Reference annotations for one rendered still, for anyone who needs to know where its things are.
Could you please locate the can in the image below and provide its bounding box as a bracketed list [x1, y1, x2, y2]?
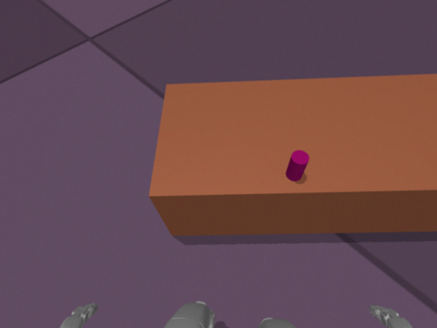
[286, 150, 309, 181]

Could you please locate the right robot hand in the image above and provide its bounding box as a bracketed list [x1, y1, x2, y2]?
[369, 305, 412, 328]

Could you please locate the left robot hand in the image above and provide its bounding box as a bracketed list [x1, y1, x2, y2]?
[60, 303, 98, 328]

